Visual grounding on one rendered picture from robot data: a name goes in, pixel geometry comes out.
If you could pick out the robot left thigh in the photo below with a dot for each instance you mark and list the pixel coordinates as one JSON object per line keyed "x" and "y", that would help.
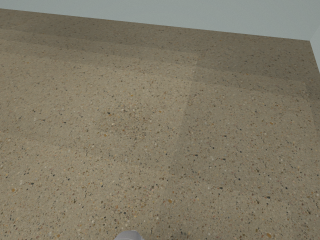
{"x": 129, "y": 235}

